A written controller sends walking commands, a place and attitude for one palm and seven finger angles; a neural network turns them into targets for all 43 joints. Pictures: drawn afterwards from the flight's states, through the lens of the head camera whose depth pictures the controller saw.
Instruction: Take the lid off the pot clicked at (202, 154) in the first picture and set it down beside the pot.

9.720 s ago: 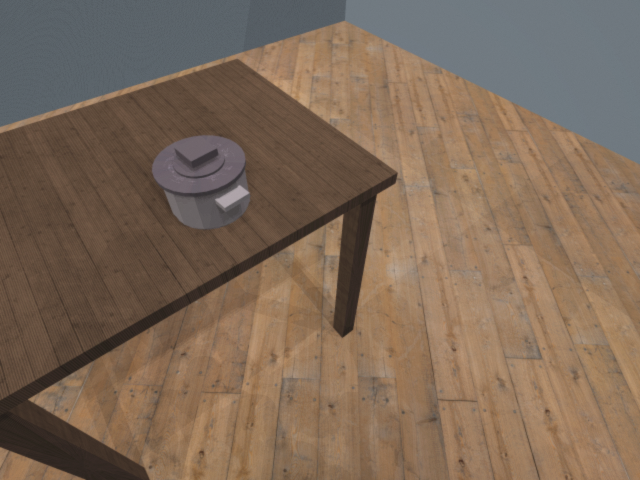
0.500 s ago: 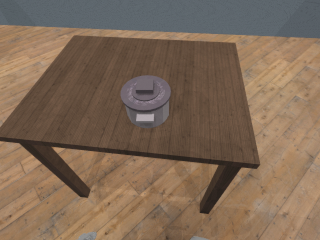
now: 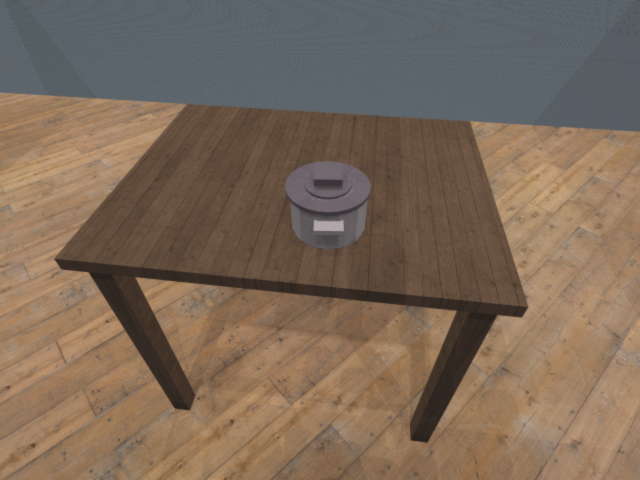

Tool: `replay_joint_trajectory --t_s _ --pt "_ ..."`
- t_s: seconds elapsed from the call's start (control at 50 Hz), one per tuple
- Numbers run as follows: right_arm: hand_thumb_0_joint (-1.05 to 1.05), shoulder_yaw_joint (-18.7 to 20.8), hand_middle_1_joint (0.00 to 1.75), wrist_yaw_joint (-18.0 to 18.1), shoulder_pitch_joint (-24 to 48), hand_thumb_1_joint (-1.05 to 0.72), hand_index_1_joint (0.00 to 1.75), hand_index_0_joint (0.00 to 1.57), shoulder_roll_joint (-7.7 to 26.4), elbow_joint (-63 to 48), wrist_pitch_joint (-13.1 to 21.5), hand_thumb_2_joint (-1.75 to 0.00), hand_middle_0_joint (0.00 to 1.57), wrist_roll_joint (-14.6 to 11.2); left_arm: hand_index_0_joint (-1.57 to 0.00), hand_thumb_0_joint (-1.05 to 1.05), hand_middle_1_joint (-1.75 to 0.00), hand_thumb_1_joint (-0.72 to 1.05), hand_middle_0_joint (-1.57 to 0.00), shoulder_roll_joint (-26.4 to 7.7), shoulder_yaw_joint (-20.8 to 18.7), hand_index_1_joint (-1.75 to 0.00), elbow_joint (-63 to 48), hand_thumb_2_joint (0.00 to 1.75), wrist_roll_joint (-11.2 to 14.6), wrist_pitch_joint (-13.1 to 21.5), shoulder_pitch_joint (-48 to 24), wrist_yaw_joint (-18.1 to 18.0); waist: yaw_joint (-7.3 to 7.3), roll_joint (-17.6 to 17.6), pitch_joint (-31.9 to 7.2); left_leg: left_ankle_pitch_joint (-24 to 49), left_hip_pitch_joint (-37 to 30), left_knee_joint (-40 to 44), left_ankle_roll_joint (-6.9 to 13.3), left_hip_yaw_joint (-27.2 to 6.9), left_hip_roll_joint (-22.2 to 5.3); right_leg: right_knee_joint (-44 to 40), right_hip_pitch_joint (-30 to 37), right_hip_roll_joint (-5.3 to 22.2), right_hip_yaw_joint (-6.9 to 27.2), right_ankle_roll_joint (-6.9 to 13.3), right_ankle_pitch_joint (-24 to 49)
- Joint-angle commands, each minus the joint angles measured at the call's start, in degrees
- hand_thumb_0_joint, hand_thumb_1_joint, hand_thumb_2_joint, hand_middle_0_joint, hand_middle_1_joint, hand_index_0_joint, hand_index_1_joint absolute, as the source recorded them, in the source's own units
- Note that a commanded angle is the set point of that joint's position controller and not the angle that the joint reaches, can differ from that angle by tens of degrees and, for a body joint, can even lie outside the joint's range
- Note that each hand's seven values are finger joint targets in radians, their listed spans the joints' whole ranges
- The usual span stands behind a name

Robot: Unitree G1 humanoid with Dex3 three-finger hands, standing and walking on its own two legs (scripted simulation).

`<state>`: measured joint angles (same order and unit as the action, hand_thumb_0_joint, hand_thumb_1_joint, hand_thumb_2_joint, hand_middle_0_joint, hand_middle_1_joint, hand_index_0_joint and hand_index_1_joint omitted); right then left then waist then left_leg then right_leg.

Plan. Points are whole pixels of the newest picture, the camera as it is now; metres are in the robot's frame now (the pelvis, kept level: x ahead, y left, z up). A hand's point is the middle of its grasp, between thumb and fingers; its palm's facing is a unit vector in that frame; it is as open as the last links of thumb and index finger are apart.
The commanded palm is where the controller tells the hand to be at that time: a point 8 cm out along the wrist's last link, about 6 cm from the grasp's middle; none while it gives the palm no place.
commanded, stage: come to a stop and stand still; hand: left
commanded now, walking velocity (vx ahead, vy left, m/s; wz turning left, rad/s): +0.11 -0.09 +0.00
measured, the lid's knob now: (328, 174) +0.60 +0.03 +0.08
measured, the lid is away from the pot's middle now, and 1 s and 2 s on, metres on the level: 0.00 0.00 0.00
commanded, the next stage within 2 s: look again from close up in 0.26 s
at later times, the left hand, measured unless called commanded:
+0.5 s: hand out of the picture +0.02 +0.17 -0.16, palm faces +0.08 -0.98 -0.18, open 7.3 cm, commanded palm none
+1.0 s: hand out of the picture +0.02 +0.17 -0.16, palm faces +0.07 -0.98 -0.18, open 7.3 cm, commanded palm none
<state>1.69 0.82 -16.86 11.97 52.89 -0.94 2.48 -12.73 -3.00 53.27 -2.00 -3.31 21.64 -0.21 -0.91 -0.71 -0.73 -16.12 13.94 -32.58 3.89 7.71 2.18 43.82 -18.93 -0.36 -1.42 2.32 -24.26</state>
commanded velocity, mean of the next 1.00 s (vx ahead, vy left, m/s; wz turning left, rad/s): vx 0.03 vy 0.00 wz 0.00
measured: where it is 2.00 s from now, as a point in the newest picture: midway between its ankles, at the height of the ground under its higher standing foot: outside the picture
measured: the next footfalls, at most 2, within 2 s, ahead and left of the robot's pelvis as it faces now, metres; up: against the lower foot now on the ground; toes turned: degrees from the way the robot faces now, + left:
right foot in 0.04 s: +0.05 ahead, -0.08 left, +0.00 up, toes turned -1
left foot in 0.32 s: +0.05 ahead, +0.11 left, +0.00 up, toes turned +2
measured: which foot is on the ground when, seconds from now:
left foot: down 0.00-0.08, up 0.10-0.30, down 0.32-1.00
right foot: up 0.00-0.02, down 0.04-1.00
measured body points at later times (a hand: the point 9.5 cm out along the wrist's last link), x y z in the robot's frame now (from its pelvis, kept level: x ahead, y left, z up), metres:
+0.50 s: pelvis +0.00 +0.00 +0.01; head -0.01 +0.00 +0.46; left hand +0.02 +0.22 -0.14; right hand -0.01 -0.21 -0.15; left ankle +0.01 +0.10 -0.73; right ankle +0.01 -0.08 -0.73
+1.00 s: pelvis +0.03 +0.00 +0.02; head +0.04 +0.00 +0.47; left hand +0.02 +0.22 -0.14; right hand +0.05 -0.22 -0.14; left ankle +0.01 +0.10 -0.73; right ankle +0.01 -0.08 -0.73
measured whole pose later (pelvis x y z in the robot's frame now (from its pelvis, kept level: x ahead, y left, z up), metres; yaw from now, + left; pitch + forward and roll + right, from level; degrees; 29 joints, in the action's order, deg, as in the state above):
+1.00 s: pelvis +0.03 +0.00 +0.02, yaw +1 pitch -1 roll +0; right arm -0.3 2.6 -15.3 8.8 62.9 1.3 0.4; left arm -8.3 0.2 61.3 -0.2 1.0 17.7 -1.7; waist -0.7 -0.4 1.9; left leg -14.3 7.8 -23.6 1.2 1.5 1.2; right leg 24.4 -8.4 -1.8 -3.1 3.1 -14.7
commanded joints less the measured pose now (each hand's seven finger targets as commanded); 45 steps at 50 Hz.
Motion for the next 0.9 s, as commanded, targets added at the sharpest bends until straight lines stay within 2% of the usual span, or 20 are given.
replay_joint_trajectory --t_s 0.0,0.04,0.06,0.08,0.12,0.14,0.16,0.2,0.22,0.26,0.28,0.3,0.32,0.34,0.36,0.38,0.46,0.52,0.64,0.88 --pt "0.0 2.8 0.3 0.9 -0.4 -0.9 0.3 0.2 10.1 -3.6 1.2 -0.9 0.2 -0.7 -0.2 0.0 -0.3 0.9 -0.2 -3.2 -0.5 -0.3 -3.8 0.9 -0.3 2.3 3.9 0.2 0.17 -0.4 2.0 -17.8 4.8 12.7 2.6 -18.5 -14.1 -19.0 5.4 0.5 2.4 1.7 4.2" --pt "0.0 1.9 0.3 0.8 0.0 -0.9 0.3 0.2 6.6 -4.0 1.3 -0.9 0.2 -1.4 -0.2 0.0 -0.3 0.9 -0.2 -5.1 -0.6 -0.3 -3.7 0.9 -0.5 3.0 5.2 -0.3 0.47 -8.2 2.2 -14.5 8.7 0.4 -1.2 -8.3 -4.7 -26.8 5.5 8.3 16.4 6.5 -6.1" --pt "0.0 1.5 0.3 0.7 -1.4 -0.9 0.3 0.2 4.8 -3.6 1.0 -0.9 0.2 -1.5 -0.2 0.0 -0.3 0.9 -0.2 -7.1 -1.0 -0.3 -3.7 0.9 -0.4 3.3 4.3 -0.8 0.95 -14.1 1.4 -13.4 10.8 -8.9 -2.6 -3.5 -1.0 -32.5 5.9 13.7 24.8 10.6 -16.4" --pt "0.0 1.8 0.3 0.3 0.3 -0.9 0.3 0.2 5.6 -3.3 0.7 -0.9 0.2 -1.4 -0.2 0.0 -0.3 0.9 -0.2 -6.7 -1.2 -0.3 -4.1 0.9 -0.1 3.8 3.4 -1.5 -0.04 -13.5 5.5 -13.4 13.7 -17.9 -2.5 -5.5 -1.3 -36.5 2.6 16.4 29.4 13.5 -18.7" --pt "0.0 1.9 0.3 -0.3 -1.2 -0.9 0.3 0.2 4.5 -2.0 0.9 -0.9 0.2 -1.2 -0.2 0.0 -0.3 0.9 -0.2 -5.9 -1.0 -0.3 -4.4 0.9 0.1 4.3 1.2 -2.2 2.42 -2.3 7.0 -9.9 14.9 -23.7 -2.3 -7.4 -2.5 -34.7 0.8 15.3 25.9 14.0 -10.3" --pt "0.0 1.7 0.3 -0.5 -2.3 -0.9 0.3 0.2 3.4 -1.4 0.9 -0.9 0.2 -1.4 -0.2 0.0 -0.3 0.9 -0.2 -6.3 -0.9 -0.3 -4.4 0.9 0.0 4.6 0.1 -2.2 3.1 0.1 6.5 -9.3 13.5 -21.3 -2.5 -6.8 -2.6 -33.0 1.3 14.2 22.3 13.5 -6.1" --pt "0.0 1.4 0.3 -0.6 -3.1 -0.9 0.3 0.2 2.2 -1.0 0.9 -0.9 0.2 -1.6 -0.2 0.0 -0.3 0.9 -0.2 -6.5 -1.1 -0.3 -4.2 0.9 0.1 4.8 0.1 -2.2 2.96 0.8 5.4 -9.0 11.6 -18.1 -2.7 -5.9 -2.5 -32.5 1.5 13.5 19.4 12.8 -4.5" --pt "0.0 0.9 0.3 -0.5 -3.4 -0.9 0.3 0.2 0.9 -0.5 1.3 -0.9 0.2 -1.8 -0.2 0.0 -0.3 0.9 -0.2 -6.6 -0.9 -0.3 -3.4 0.9 0.0 4.9 0.2 -2.1 2.13 -3.0 5.0 -8.6 7.5 -8.0 -2.9 -4.9 -2.2 -30.9 1.9 12.6 17.2 11.5 -3.4" --pt "0.0 0.7 0.3 -0.4 -4.2 -0.9 0.3 0.2 0.3 0.2 1.5 -0.9 0.2 -1.8 -0.2 0.0 -0.3 0.9 -0.2 -6.4 -0.7 -0.3 -2.6 0.9 0.1 4.7 0.5 -2.0 1.81 -5.2 5.0 -7.0 3.7 -2.2 -2.9 -3.9 -1.4 -30.0 0.8 11.2 15.4 10.0 -4.6" --pt "0.0 -0.1 0.3 -0.1 -6.9 -0.9 0.3 0.2 -0.7 2.1 2.1 -0.9 0.2 -1.8 -0.2 0.0 -0.3 0.9 -0.2 -5.6 -0.2 -0.3 -1.5 0.9 0.7 4.2 0.4 -1.7 2.09 -5.1 5.1 -1.8 -5.0 9.7 -2.8 -4.0 -0.6 -25.5 -3.1 7.4 10.9 5.9 -6.9" --pt "0.0 -0.1 0.3 0.2 -7.3 -0.9 0.3 0.2 0.3 2.6 2.4 -0.9 0.2 -1.8 -0.2 0.0 -0.3 0.9 -0.2 -3.8 0.1 -0.3 -1.3 0.9 0.8 4.2 0.1 -1.6 2.15 -0.8 5.5 -2.3 -6.4 13.2 -2.3 -7.4 -2.8 -21.7 -4.6 5.7 9.2 3.9 -5.8" --pt "0.0 0.2 0.3 0.5 -6.8 -0.9 0.3 0.2 2.2 2.8 2.7 -0.9 0.2 -1.5 -0.2 0.0 -0.3 0.9 -0.2 -2.1 0.6 -0.3 -1.0 0.9 1.0 4.1 0.9 -1.2 1.45 6.2 6.4 -6.6 -4.9 16.1 -0.3 -15.6 -8.3 -17.6 -6.1 2.6 5.9 2.0 -3.9" --pt "0.0 0.5 0.3 0.8 -6.0 -0.9 0.3 0.2 4.4 2.2 2.5 -0.9 0.2 -1.3 -0.2 0.0 -0.3 0.9 -0.2 -1.2 0.7 -0.3 -1.2 0.9 1.0 4.2 1.5 -0.9 0.78 8.7 6.5 -12.7 -0.1 19.4 2.0 -21.5 -13.4 -14.7 -3.3 0.7 1.7 0.8 0.2" --pt "0.0 0.6 0.3 0.9 -4.5 -0.9 0.3 0.2 4.8 1.7 2.3 -0.9 0.2 -1.3 -0.2 0.0 -0.3 0.9 -0.2 -0.9 0.8 -0.3 -1.2 0.9 0.7 4.3 1.3 -0.8 -0.16 7.2 7.3 -14.8 5.5 20.4 2.8 -22.8 -14.3 -14.8 1.5 0.5 0.8 0.8 3.0" --pt "0.0 0.4 0.3 0.9 -3.0 -0.9 0.3 0.2 3.9 1.9 2.4 -0.9 0.2 -1.3 -0.2 0.0 -0.3 0.9 -0.2 -0.9 0.9 -0.3 -0.2 0.9 0.4 3.8 1.5 -1.0 -0.96 10.0 7.5 -17.4 8.9 21.4 2.1 -22.4 -12.9 -15.0 4.5 0.8 1.2 1.0 3.4" --pt "0.0 0.1 0.3 1.0 -1.8 -0.9 0.3 0.2 3.0 2.1 2.5 -0.9 0.2 -1.6 -0.2 0.0 -0.3 0.9 -0.2 -1.0 1.1 -0.3 0.4 0.9 0.3 3.9 1.7 -1.0 -1.55 9.7 9.3 -16.3 11.1 20.2 1.4 -20.6 -11.3 -16.5 6.3 1.7 1.9 1.0 5.6" --pt "0.0 -1.0 0.3 1.2 -4.5 -0.9 0.3 0.2 0.0 3.5 3.0 -0.9 0.2 -2.0 -0.2 0.0 -0.3 0.9 -0.2 -1.6 1.2 -0.3 1.9 0.9 1.1 4.9 2.0 -1.1 -0.44 -1.4 7.7 -1.2 6.7 11.9 -1.3 -12.8 -6.0 -23.7 7.5 5.8 8.4 2.6 7.3" --pt "0.0 -1.1 0.3 1.2 -5.9 -0.9 0.3 0.2 -0.3 5.2 3.0 -0.9 0.2 -2.0 -0.2 0.0 -0.3 0.9 -0.2 -1.1 1.4 -0.3 2.1 0.9 1.4 5.2 0.4 -1.4 0.67 -1.0 6.0 3.6 2.0 10.1 -1.8 -11.4 -6.0 -24.8 6.1 6.7 8.9 2.7 9.4" --pt "0.0 -1.3 0.3 1.4 -5.2 -0.9 0.3 0.2 0.3 7.1 3.4 -0.9 0.2 -2.2 -0.2 0.0 -0.3 0.9 -0.2 -0.8 1.7 -0.3 3.2 0.9 1.5 5.5 0.0 -1.7 0.54 0.1 2.8 10.9 -1.3 10.7 -1.9 -11.8 -7.2 -22.4 10.0 6.6 6.3 1.9 21.8" --pt "0.0 -1.3 0.3 1.7 -2.6 -0.9 0.3 0.2 1.2 8.3 3.3 -0.9 0.2 -2.2 -0.2 0.0 -0.3 0.9 -0.2 -1.0 2.2 -0.3 5.6 0.9 1.7 5.2 -0.4 -1.8 0.37 0.8 2.9 14.4 -4.7 12.0 -2.0 -11.9 -7.8 -23.0 10.2 6.9 5.6 1.3 24.8"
